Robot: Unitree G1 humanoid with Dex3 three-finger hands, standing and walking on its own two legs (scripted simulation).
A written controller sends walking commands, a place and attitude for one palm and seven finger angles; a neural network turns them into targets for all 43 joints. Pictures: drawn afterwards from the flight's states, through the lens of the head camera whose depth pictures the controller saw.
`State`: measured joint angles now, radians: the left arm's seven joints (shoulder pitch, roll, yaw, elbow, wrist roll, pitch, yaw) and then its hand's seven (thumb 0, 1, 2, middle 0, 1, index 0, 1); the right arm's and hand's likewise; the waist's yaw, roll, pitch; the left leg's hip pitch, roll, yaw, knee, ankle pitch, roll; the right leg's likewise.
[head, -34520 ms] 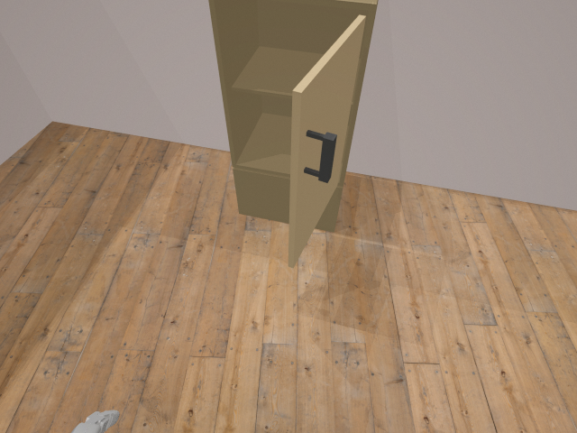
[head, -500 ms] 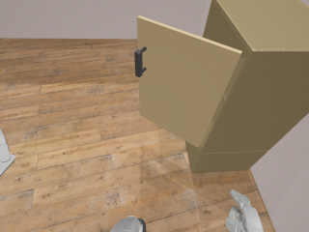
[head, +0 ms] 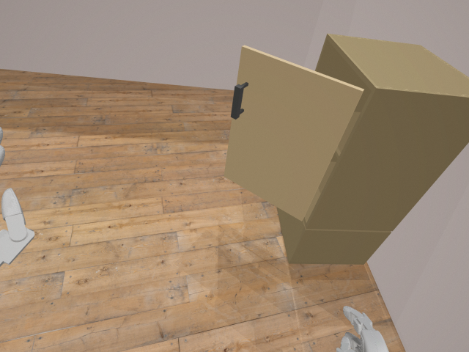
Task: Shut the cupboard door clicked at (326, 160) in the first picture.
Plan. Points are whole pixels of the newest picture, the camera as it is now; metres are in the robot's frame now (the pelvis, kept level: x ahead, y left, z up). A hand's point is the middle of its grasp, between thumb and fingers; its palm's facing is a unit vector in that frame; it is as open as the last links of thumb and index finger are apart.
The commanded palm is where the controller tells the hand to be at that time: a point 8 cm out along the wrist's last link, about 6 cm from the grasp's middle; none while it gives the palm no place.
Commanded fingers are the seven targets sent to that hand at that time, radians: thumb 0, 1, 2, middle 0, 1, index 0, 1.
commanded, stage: stop stepping back and stand still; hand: left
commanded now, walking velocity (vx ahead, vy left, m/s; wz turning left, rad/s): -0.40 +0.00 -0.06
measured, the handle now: (240, 100) +0.93 +0.12 -0.02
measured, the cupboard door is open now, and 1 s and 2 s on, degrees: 52 52 52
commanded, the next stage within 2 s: let the arm hang, fingers relaxed in 0.98 s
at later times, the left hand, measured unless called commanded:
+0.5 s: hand out of the picture -0.01 +0.36 +0.22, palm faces +0.52 -0.82 -0.23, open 7.4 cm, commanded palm -0.07 +0.37 +0.19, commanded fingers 0.00 0.90 0.90 -0.20 -0.30 -0.20 -0.30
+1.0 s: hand out of the picture -0.09 +0.36 +0.18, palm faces +0.44 -0.78 -0.45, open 7.4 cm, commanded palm -0.13 +0.37 +0.19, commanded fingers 0.00 0.90 0.90 -0.20 -0.30 -0.20 -0.30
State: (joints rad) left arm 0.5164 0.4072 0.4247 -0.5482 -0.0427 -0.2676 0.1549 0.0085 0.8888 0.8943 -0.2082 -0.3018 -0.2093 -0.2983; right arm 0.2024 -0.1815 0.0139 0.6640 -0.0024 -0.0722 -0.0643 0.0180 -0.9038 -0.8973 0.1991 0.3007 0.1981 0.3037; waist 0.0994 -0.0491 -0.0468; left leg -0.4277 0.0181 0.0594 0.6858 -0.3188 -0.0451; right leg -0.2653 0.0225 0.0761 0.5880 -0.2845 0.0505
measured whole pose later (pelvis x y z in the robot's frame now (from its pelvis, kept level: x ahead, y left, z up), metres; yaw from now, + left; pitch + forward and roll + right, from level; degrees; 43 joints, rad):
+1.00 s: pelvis -0.31 +0.10 +0.02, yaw -8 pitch -2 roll +1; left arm 0.53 0.35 0.43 -0.30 -0.03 -0.20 0.17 0.01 0.89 0.89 -0.20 -0.30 -0.21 -0.30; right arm 0.26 -0.25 -0.03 0.69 0.01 -0.06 -0.08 0.02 -0.90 -0.90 0.20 0.30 0.20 0.30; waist 0.02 0.03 -0.05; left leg -0.54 0.06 0.08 1.03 -0.31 0.00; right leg -0.21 -0.02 -0.07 0.52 -0.29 -0.04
